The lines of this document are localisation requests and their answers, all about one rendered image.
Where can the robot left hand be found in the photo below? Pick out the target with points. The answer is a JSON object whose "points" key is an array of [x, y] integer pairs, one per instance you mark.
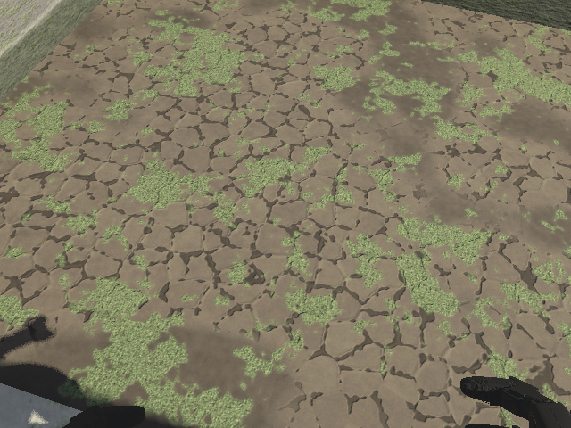
{"points": [[108, 417]]}

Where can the robot right hand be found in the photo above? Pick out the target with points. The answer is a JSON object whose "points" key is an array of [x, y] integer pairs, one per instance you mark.
{"points": [[519, 398]]}

